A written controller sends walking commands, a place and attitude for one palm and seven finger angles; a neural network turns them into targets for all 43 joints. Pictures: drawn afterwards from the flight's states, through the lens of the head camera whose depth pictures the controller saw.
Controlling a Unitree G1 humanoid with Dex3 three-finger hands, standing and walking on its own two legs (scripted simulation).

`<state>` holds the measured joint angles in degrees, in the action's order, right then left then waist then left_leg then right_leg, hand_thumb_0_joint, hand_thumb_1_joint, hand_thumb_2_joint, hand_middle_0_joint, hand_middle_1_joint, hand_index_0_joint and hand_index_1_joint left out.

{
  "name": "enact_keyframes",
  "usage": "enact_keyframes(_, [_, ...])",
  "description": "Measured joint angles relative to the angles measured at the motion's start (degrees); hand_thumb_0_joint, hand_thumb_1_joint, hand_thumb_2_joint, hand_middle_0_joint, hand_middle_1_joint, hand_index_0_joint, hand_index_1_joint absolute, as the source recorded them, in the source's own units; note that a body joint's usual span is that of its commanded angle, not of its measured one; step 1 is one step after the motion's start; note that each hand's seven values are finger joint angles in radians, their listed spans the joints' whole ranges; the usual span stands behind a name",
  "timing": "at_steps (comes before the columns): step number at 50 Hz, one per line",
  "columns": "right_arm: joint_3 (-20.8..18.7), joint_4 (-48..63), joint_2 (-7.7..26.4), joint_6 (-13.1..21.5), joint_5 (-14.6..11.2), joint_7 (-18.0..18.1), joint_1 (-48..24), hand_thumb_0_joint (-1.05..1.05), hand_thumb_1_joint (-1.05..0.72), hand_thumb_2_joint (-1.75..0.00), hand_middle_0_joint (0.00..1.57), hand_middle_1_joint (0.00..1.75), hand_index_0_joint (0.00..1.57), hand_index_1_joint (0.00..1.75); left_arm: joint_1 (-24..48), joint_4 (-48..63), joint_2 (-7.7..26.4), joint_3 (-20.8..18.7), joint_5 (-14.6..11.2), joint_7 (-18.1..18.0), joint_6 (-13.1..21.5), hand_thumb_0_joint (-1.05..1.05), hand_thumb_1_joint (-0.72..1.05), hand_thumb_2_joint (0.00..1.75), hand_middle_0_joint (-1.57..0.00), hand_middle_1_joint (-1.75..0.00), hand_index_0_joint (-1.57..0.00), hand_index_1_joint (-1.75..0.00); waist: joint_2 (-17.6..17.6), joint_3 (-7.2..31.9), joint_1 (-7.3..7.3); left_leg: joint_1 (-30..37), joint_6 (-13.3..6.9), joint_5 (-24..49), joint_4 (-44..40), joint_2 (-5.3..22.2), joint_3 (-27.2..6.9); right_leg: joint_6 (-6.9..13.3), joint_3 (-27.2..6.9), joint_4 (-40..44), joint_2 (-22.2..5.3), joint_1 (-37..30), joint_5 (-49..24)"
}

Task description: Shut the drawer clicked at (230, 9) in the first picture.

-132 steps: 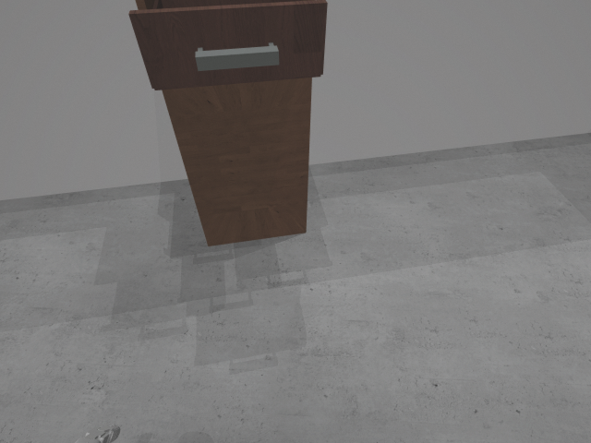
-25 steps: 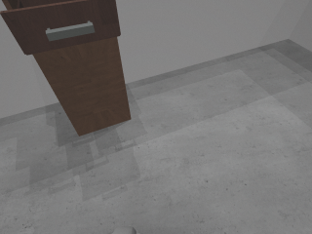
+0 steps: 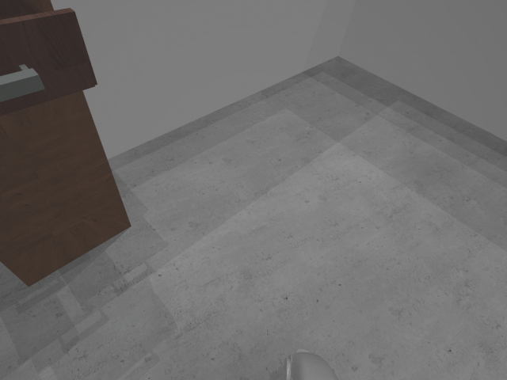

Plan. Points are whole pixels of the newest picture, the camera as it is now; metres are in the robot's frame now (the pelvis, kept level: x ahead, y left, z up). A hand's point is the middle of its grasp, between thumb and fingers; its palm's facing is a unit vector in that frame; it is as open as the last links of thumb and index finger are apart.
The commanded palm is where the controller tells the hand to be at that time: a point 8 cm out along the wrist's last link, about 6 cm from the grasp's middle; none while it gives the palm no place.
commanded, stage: walk to a spot facing it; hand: left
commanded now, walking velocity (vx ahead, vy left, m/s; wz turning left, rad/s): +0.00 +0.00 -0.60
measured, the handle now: out of the picture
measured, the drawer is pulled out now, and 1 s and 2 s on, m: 0.22 0.22 0.22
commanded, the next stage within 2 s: turn to face it in 1.62 s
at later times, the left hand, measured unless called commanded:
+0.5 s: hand (178, 327) +0.24 +0.15 -0.18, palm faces -0.29 -0.93 -0.22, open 7.4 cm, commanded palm none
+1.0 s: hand (171, 305) +0.28 +0.17 -0.17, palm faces -0.56 -0.80 -0.21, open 7.4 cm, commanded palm none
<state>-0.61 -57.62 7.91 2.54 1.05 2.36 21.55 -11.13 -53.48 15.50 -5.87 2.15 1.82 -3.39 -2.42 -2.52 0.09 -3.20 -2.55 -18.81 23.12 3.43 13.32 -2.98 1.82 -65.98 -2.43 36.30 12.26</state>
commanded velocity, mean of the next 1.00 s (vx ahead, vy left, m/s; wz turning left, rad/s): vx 0.00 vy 0.00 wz -0.60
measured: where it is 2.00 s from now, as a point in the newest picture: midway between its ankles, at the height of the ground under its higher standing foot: outside the picture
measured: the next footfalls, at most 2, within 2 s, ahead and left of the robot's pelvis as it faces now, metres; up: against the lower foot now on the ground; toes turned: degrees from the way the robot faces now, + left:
right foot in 0.24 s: +0.15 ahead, -0.13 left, +0.00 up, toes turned -15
left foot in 0.62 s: +0.21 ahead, +0.11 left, +0.00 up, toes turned -18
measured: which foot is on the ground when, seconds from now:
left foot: down 0.00-0.24, up 0.26-0.60, down 0.62-1.00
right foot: up 0.00-0.22, down 0.24-0.62, up 0.64-1.00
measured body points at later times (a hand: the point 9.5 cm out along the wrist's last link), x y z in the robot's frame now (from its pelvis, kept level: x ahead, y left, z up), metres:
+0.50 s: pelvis +0.09 -0.01 -0.02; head +0.12 -0.01 +0.43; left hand +0.26 +0.20 -0.16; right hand +0.10 -0.27 -0.15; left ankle +0.15 +0.14 -0.69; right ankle +0.11 -0.12 -0.74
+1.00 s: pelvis +0.11 +0.04 +0.00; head +0.15 +0.03 +0.44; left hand +0.31 +0.21 -0.16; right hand +0.01 -0.19 -0.14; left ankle +0.17 +0.13 -0.74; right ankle +0.01 -0.07 -0.69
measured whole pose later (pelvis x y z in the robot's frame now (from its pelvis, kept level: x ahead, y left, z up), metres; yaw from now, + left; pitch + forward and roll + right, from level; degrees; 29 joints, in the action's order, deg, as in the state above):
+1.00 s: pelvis +0.11 +0.04 +0.00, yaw -37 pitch +0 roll -1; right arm -3.1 -53.0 10.4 -0.4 1.5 1.1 13.4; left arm -12.4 -53.0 13.6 -5.5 1.6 1.8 -5.2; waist -0.5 -4.7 -0.1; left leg -12.2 -0.1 -15.7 29.1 9.3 17.3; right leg -3.9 3.6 -51.4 -3.3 22.9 25.4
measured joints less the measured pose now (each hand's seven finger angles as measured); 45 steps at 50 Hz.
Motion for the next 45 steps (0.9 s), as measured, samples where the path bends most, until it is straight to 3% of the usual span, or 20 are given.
enact_keyframes(5, [-0.57, -2.14, -0.30, -0.86, 0.41, 0.10, 2.42, 0.01, -0.91, -0.89, 0.20, 0.30, 0.20, 0.30, 4.23, 0.26, -1.94, 0.90, -0.05, 0.08, -0.83, 0.01, 0.91, 0.90, -0.19, -0.30, -0.19, -0.30, 0.39, -2.53, -1.95, 1.97, 0.42, -3.49, 1.81, 0.44, 3.80, 0.38, 2.68, 9.96, -0.67, -2.66, 1.17])
enact_keyframes(9, [-1.31, -2.85, 0.09, -1.53, 0.55, -0.15, 3.47, 0.01, -0.91, -0.89, 0.20, 0.30, 0.20, 0.30, 7.15, 0.90, -3.55, 1.78, -0.05, 0.05, -0.46, 0.01, 0.91, 0.90, -0.19, -0.30, -0.20, -0.30, 1.13, -4.32, -3.43, 2.77, 1.59, -7.39, 5.26, 1.65, 7.05, 2.28, 4.92, 19.22, 0.67, -7.10, 4.52])
enact_keyframes(11, [-1.64, -2.83, 0.34, -1.92, 0.27, -0.45, 4.30, 0.01, -0.91, -0.89, 0.20, 0.30, 0.20, 0.30, 8.01, 1.67, -4.04, 2.25, 0.02, 0.04, 0.60, 0.01, 0.91, 0.90, -0.19, -0.30, -0.20, -0.30, 1.79, -4.74, -3.84, 1.44, 2.45, -9.93, 10.95, 3.41, 7.89, 3.62, 6.08, 25.48, 2.12, -11.15, 3.64])
enact_keyframes(12, [-1.69, -2.61, 0.15, -2.24, -0.14, -0.74, 5.13, 0.01, -0.91, -0.89, 0.20, 0.30, 0.20, 0.30, 8.05, 2.31, -3.80, 2.59, 0.07, 0.05, 1.56, 0.01, 0.91, 0.90, -0.19, -0.30, -0.20, -0.30, 1.14, -4.39, -3.96, -1.15, 3.02, -10.53, 17.53, 4.21, 7.68, 5.11, 5.91, 29.19, 1.93, -13.78, -0.90])
enact_keyframes(15, [-2.03, -1.90, 1.02, -4.00, -0.77, -0.73, 2.13, 0.01, -0.91, -0.89, 0.20, 0.30, 0.20, 0.30, 8.31, 3.26, -4.28, 2.91, -1.05, -1.18, 3.44, 0.01, 0.90, 0.90, -0.20, -0.30, -0.20, -0.30, 2.16, -6.04, -3.43, -13.11, 5.13, -13.37, 43.26, 4.23, -2.38, 7.33, 4.93, 26.14, 3.48, -13.66, 3.02])
enact_keyframes(17, [-2.26, -0.63, 1.56, -4.78, -0.53, -0.55, -1.19, 0.01, -0.91, -0.89, 0.20, 0.30, 0.20, 0.29, 7.20, 3.29, -4.30, 3.04, -1.34, -1.94, 2.99, 0.01, 0.90, 0.90, -0.20, -0.30, -0.20, -0.30, 2.41, -6.27, -3.13, -18.51, 5.81, -11.28, 49.11, 3.85, -6.87, 7.28, 3.59, 27.50, 4.53, -15.13, 3.43])
enact_keyframes(20, [-2.46, 2.39, 2.17, -5.10, -0.06, -0.53, -6.21, 0.01, -0.91, -0.89, 0.20, 0.30, 0.20, 0.29, 5.23, 2.18, -4.21, 3.02, -0.98, -2.49, 1.91, 0.01, 0.90, 0.90, -0.20, -0.30, -0.20, -0.30, 2.53, -4.89, -2.99, -23.95, 6.62, -7.81, 45.95, 4.30, -10.27, 6.51, 1.29, 30.99, 5.32, -16.46, 1.49])
enact_keyframes(24, [-2.42, 6.02, 2.70, -4.47, 0.17, -0.88, -11.35, 0.01, -0.91, -0.89, 0.20, 0.30, 0.20, 0.29, 3.16, 1.43, -4.00, 2.75, -0.50, -2.13, 0.92, 0.01, 0.90, 0.90, -0.20, -0.30, -0.20, -0.30, 2.50, -2.91, -1.86, -26.16, 6.92, -4.35, 37.25, 4.09, -11.87, 5.68, -1.86, 32.90, 5.52, -16.41, 0.31])
enact_keyframes(30, [-1.96, 8.91, 3.00, -3.31, -0.37, -0.93, -15.32, 0.00, -0.91, -0.89, 0.20, 0.30, 0.20, 0.29, 0.70, 2.62, -2.78, 1.87, -0.36, -1.60, 0.20, 0.01, 0.90, 0.90, -0.20, -0.30, -0.20, -0.30, 1.17, -1.30, 1.11, -19.11, 6.32, -2.71, 18.93, 0.47, -11.04, 3.22, -6.64, 31.40, 5.77, -14.60, 0.67])
enact_keyframes(32, [-1.60, 9.22, 2.47, -2.50, -0.33, -0.71, -15.41, 0.00, -0.91, -0.89, 0.20, 0.30, 0.20, 0.29, 0.10, 2.93, -1.74, 1.28, -0.78, -1.64, -0.33, 0.01, 0.90, 0.90, -0.20, -0.30, -0.20, -0.30, -0.50, -1.16, 1.60, -16.47, 3.90, 1.95, 13.60, -0.70, -9.44, 2.62, -8.40, 28.55, 5.61, -13.40, 2.91])
enact_keyframes(35, [-0.76, 9.39, 1.95, -2.40, 0.15, -0.93, -14.61, 0.00, -0.91, -0.89, 0.20, 0.30, 0.20, 0.29, -0.91, 2.46, -0.75, 0.43, -0.48, -1.32, -1.01, 0.01, 0.90, 0.90, -0.20, -0.30, -0.20, -0.30, -0.83, -0.99, 2.24, -14.92, 1.73, 1.61, 12.90, 0.51, -6.98, 1.30, -6.14, 12.84, 5.98, -8.82, 13.01])
enact_keyframes(39, [-0.49, 8.70, 1.40, -2.52, 0.36, -0.77, -12.65, 0.00, -0.91, -0.89, 0.20, 0.30, 0.20, 0.30, -2.33, 2.04, 0.09, -0.49, -0.35, -0.41, -1.06, 0.01, 0.90, 0.90, -0.20, -0.30, -0.20, -0.30, -0.58, -0.89, 2.26, -11.53, 1.46, 3.34, 7.68, 1.78, -4.38, -0.27, -2.92, -1.94, 3.73, -5.73, 10.44])
enact_keyframes(42, [-0.84, 7.77, 1.41, -2.49, 0.28, -0.74, -11.21, 0.01, -0.90, -0.89, 0.20, 0.30, 0.20, 0.30, -3.19, 1.60, -0.16, -0.60, -0.48, -0.21, -1.38, 0.01, 0.90, 0.90, -0.20, -0.30, -0.20, -0.30, 0.17, -0.81, 2.04, -10.01, 1.29, 4.18, 5.26, 2.70, -2.30, -1.16, -1.80, -2.22, 1.78, -6.73, 9.58])
enact_keyframes(45, [-1.34, 6.72, 1.55, -2.51, 0.28, -0.88, -9.86, 0.01, -0.90, -0.89, 0.20, 0.30, 0.20, 0.30, -3.22, 1.01, -0.69, -0.39, -0.54, -0.12, -1.83, 0.01, 0.90, 0.90, -0.19, -0.30, -0.20, -0.30, 0.79, -1.11, 1.42, -9.14, 1.42, 4.26, 4.34, 3.64, -0.09, -1.58, -0.70, 2.62, 0.09, -9.00, 10.79])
